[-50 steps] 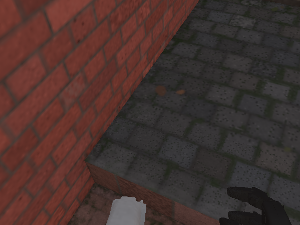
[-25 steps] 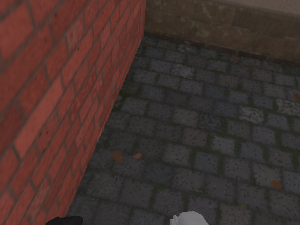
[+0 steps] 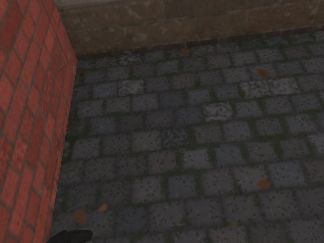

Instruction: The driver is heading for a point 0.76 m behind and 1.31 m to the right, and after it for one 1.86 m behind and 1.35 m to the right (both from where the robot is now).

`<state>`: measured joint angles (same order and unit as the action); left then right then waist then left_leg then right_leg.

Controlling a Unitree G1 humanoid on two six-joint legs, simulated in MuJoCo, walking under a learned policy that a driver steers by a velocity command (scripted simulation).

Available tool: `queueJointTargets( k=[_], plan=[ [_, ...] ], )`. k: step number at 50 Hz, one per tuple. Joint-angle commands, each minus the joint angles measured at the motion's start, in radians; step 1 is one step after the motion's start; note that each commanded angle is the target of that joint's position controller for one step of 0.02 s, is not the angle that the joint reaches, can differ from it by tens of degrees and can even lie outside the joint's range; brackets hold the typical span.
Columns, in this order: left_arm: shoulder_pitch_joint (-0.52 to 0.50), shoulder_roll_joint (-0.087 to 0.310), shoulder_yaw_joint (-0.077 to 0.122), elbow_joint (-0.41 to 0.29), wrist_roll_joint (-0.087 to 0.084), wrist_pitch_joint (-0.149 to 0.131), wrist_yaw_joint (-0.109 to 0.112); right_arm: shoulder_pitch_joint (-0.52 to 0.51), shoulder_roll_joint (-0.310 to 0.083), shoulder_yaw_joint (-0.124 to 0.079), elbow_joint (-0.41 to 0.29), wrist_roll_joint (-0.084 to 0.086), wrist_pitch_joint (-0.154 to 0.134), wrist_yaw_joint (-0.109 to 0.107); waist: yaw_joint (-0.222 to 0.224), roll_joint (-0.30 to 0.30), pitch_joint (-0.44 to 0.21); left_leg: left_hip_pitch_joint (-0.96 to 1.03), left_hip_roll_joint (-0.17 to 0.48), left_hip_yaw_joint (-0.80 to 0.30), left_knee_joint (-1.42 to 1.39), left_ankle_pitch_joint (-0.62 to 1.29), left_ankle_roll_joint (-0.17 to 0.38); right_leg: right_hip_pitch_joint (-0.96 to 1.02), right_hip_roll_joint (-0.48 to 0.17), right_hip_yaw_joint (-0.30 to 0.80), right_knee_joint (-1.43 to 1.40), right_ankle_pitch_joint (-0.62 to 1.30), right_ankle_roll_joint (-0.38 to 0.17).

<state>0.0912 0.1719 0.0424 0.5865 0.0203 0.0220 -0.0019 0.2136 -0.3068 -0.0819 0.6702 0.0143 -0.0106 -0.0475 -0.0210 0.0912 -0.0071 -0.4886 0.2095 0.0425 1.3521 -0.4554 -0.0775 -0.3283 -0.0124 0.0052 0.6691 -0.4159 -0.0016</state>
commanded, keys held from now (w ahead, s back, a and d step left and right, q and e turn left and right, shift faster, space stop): e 0.68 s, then w+e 0.32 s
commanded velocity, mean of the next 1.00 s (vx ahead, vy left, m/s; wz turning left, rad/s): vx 0.07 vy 0.00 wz -0.60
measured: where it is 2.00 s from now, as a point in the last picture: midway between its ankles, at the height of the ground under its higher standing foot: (241, 193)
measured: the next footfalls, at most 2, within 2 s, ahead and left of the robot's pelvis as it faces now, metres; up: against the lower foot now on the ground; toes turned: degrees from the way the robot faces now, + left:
left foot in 0.32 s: +0.25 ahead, +0.10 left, +0.18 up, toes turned -10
right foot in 0.82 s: +0.19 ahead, -0.10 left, +0.18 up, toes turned -31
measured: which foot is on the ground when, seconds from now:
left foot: up 0.00-0.30, down 0.32-0.84, up 0.86-1.00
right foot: down 0.00-0.34, up 0.36-0.80, down 0.82-1.00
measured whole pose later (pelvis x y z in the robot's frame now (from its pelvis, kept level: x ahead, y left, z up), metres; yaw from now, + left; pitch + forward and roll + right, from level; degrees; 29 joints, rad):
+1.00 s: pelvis +0.17 +0.00 +0.19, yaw -34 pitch +0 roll +1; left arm 0.42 0.20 0.06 0.70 0.03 0.01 -0.04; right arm 0.19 -0.25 -0.07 0.66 -0.03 -0.01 -0.03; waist 0.04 0.03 -0.07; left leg -0.55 0.03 0.00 1.17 -0.36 -0.01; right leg -0.34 0.07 0.01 0.62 -0.29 -0.08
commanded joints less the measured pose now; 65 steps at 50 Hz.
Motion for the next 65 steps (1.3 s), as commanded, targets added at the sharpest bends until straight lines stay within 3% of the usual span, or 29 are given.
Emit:
queueJointTargets(
  k=[1,4,7,10,12,13,15,16,17,18,19,21,23,26,28,34,36,37,39,40,41,42,43,44,46,48,54,61,65],
  plan=[
    [0.146,0.260,0.081,-0.038,-0.007,-0.011,0.046,-0.246,0.053,0.033,-0.179,-0.016,-0.013,0.007,0.117,-0.389,-0.133,-0.463,-0.132,-0.023,0.598,-0.025,-0.014,0.408,-0.287,0.332,-0.249,1.285,-0.309],
    [0.225,0.204,0.067,0.009,-0.010,-0.027,0.057,-0.231,0.018,0.021,-0.186,-0.033,0.017,0.031,0.103,-0.266,-0.077,-0.657,-0.178,-0.038,0.761,-0.117,0.040,0.445,-0.211,0.313,-0.243,1.098,-0.291],
    [0.308,0.202,0.072,0.094,0.019,-0.066,0.059,-0.300,0.085,0.046,-0.259,-0.055,0.009,0.020,0.115,-0.269,-0.072,-0.896,-0.200,-0.103,0.975,-0.266,0.130,0.514,-0.270,0.369,-0.310,0.866,-0.277],
    [0.284,0.218,0.073,0.150,-0.001,-0.078,0.054,-0.413,0.111,0.081,-0.372,-0.054,0.019,0.013,0.062,-0.187,0.019,-0.858,-0.160,-0.065,0.701,-0.228,0.152,0.290,-0.213,0.292,-0.441,0.594,-0.200],
    [0.232,0.261,0.074,0.131,-0.009,-0.046,0.065,-0.400,0.127,0.100,-0.416,-0.035,0.050,0.012,0.025,-0.155,0.005,-0.375,-0.146,0.026,0.185,-0.142,0.172,0.039,-0.185,0.231,-0.649,0.843,-0.183],
    [0.131,0.295,0.076,0.091,-0.001,-0.052,0.044,-0.288,0.135,0.089,-0.359,-0.010,0.052,-0.001,-0.037,-0.183,-0.047,-0.060,-0.192,0.082,0.067,-0.079,0.172,-0.097,-0.133,0.142,-0.626,1.199,-0.151],
    [0.101,0.369,0.109,0.082,-0.034,-0.071,0.006,0.064,0.073,0.046,-0.227,-0.012,0.070,-0.016,-0.157,-0.353,-0.274,0.180,-0.271,0.056,-0.033,0.033,0.178,0.111,-0.131,0.109,-0.377,1.744,-0.113],
    [0.099,0.344,0.106,0.078,-0.059,-0.077,-0.006,0.151,0.030,0.027,-0.193,-0.033,0.056,-0.010,-0.201,-0.245,-0.315,0.274,-0.257,-0.077,-0.271,0.057,0.192,0.127,-0.089,0.104,-0.112,1.582,-0.080],
    [0.113,0.225,0.080,-0.002,-0.035,-0.068,-0.027,0.123,-0.137,-0.005,-0.198,-0.080,0.052,-0.015,-0.157,0.322,-0.365,0.321,0.039,-0.603,-0.677,0.241,0.310,-0.106,0.119,0.082,0.316,0.535,-0.024],
    [0.188,0.173,0.078,0.003,0.051,-0.053,-0.026,-0.076,-0.140,-0.009,-0.249,-0.046,0.047,-0.032,-0.082,0.429,-0.503,0.205,0.132,-0.941,-0.916,0.059,0.409,-0.148,0.255,0.242,0.883,0.015,-0.018],
    [0.220,0.107,0.069,-0.012,0.069,-0.034,-0.014,-0.229,-0.066,0.012,-0.273,-0.030,0.036,-0.028,0.033,0.341,-0.412,0.077,0.127,-0.882,-0.931,-0.181,0.374,-0.240,0.223,0.333,1.085,0.056,-0.028],
    [0.182,0.136,0.065,-0.022,0.067,0.007,0.025,-0.355,0.101,0.046,-0.192,-0.020,0.032,-0.038,0.149,0.149,-0.058,-0.158,0.061,-0.585,-0.784,-0.374,0.287,-0.374,0.115,0.183,1.087,0.181,-0.048],
    [0.246,0.138,0.062,0.022,0.058,0.058,0.028,-0.292,0.162,0.058,-0.132,-0.024,0.017,-0.041,0.157,-0.027,-0.030,-0.187,0.007,-0.363,-0.688,-0.157,0.254,-0.346,0.107,0.115,1.108,0.245,-0.036],
    [0.178,0.098,0.048,0.015,0.022,0.059,0.020,-0.196,0.076,0.034,-0.079,-0.035,-0.035,-0.039,0.119,-0.037,-0.006,-0.143,0.055,-0.276,-0.711,-0.074,0.254,-0.405,0.132,0.087,1.120,0.250,-0.053],
    [0.119,0.097,0.045,0.007,0.028,0.059,0.018,-0.173,0.049,0.026,-0.081,-0.035,-0.049,-0.053,0.102,-0.027,-0.005,-0.097,0.070,-0.242,-0.732,-0.042,0.235,-0.431,0.145,0.069,1.091,0.293,-0.039],
    [0.026,0.116,0.053,-0.051,0.038,0.086,0.009,-0.068,0.009,0.003,-0.115,-0.039,-0.012,-0.083,0.052,0.069,-0.042,0.129,0.177,-0.192,-0.825,0.042,0.258,-0.468,0.049,0.054,0.897,0.219,0.045],
    [0.064,0.100,0.035,-0.049,0.015,0.083,-0.013,-0.054,-0.009,0.001,-0.114,-0.052,0.004,-0.076,0.054,0.085,-0.034,0.140,0.125,-0.083,-0.903,-0.127,0.229,-0.367,0.014,-0.053,0.521,0.024,0.036],
    [0.050,0.082,0.022,-0.056,-0.018,0.073,-0.029,-0.047,-0.025,0.001,-0.113,-0.057,0.011,-0.084,0.035,0.156,-0.034,0.136,0.117,-0.051,-0.956,-0.182,0.211,-0.260,-0.016,-0.041,0.274,-0.182,0.020],
    [0.053,0.126,0.044,-0.021,-0.041,0.062,-0.050,0.029,-0.049,-0.010,-0.071,-0.051,0.025,-0.076,-0.023,0.110,-0.018,0.128,0.084,0.005,-0.981,-0.363,0.216,-0.103,0.064,-0.218,0.084,-0.209,-0.001],
    [0.116,0.141,0.053,0.003,-0.023,0.048,-0.062,0.017,-0.073,-0.014,-0.059,-0.047,0.018,-0.063,0.015,0.068,-0.038,-0.003,0.115,0.018,-0.932,-0.445,0.199,0.084,0.044,-0.194,0.099,-0.094,-0.047],
    [0.260,0.127,0.051,0.073,-0.018,0.033,-0.070,-0.011,-0.032,-0.004,-0.056,-0.059,0.018,-0.046,0.069,-0.031,-0.084,-0.070,0.045,0.091,-0.810,-0.496,0.165,0.214,0.079,-0.189,0.055,-0.055,-0.052],
    [0.361,0.161,0.060,0.104,0.010,0.020,-0.071,-0.070,0.021,0.006,-0.081,-0.054,0.026,-0.031,0.122,-0.196,-0.031,-0.211,-0.048,0.176,-0.574,-0.476,0.118,0.243,-0.012,0.024,-0.061,-0.209,-0.094],
    [0.380,0.207,0.071,0.069,0.027,0.019,-0.060,-0.230,0.024,0.008,-0.162,-0.019,0.026,-0.015,0.190,-0.339,0.058,-0.335,-0.172,0.163,-0.328,-0.274,0.071,0.140,-0.208,0.536,-0.369,-0.549,-0.191],
    [0.340,0.174,0.053,0.054,0.009,0.014,-0.045,-0.261,0.012,0.004,-0.182,-0.029,0.012,0.004,0.140,-0.291,0.103,-0.336,-0.161,-0.041,-0.203,-0.112,0.071,0.063,-0.265,0.758,-0.488,-0.555,-0.216],
    [0.229,0.218,0.065,0.009,0.022,-0.007,-0.027,-0.173,0.013,0.002,-0.152,-0.027,-0.011,0.015,0.050,-0.284,0.054,-0.309,-0.153,-0.090,-0.122,0.022,0.075,0.041,-0.249,0.666,-0.482,-0.424,-0.222],
    [0.208,0.174,0.052,-0.001,0.013,-0.035,-0.026,-0.145,0.002,0.002,-0.126,-0.048,-0.032,0.018,0.032,-0.222,0.011,-0.291,-0.151,-0.104,-0.137,0.118,0.074,0.059,-0.200,0.556,-0.474,-0.272,-0.215],
    [0.348,0.162,0.050,0.081,-0.003,-0.072,-0.029,-0.175,0.030,0.015,-0.093,-0.041,-0.023,0.030,0.081,-0.159,-0.028,-0.320,-0.160,-0.077,-0.280,0.251,0.061,0.186,-0.154,0.471,-0.462,-0.095,-0.231],
    [0.354,0.203,0.068,0.099,0.017,-0.061,-0.024,-0.320,0.052,0.029,-0.118,-0.020,-0.029,0.045,0.108,-0.248,0.021,-0.128,-0.197,-0.023,-0.578,0.280,0.029,0.075,-0.104,0.401,-0.442,0.008,-0.238],
    [0.282,0.213,0.072,0.085,0.015,-0.055,-0.040,-0.180,0.049,0.017,-0.079,-0.016,-0.032,0.047,0.018,-0.245,0.003,0.220,-0.212,0.012,-0.774,0.220,0.051,-0.065,-0.067,0.370,-0.355,-0.053,-0.188]
  ],
)
Velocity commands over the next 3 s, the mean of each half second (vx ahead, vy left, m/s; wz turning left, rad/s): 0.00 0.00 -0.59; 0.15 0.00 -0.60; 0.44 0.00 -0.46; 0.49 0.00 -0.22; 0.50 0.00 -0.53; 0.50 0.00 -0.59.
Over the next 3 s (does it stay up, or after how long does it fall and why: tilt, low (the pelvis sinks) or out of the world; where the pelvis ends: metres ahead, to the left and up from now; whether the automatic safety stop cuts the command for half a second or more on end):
stays up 0.78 -0.76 0.19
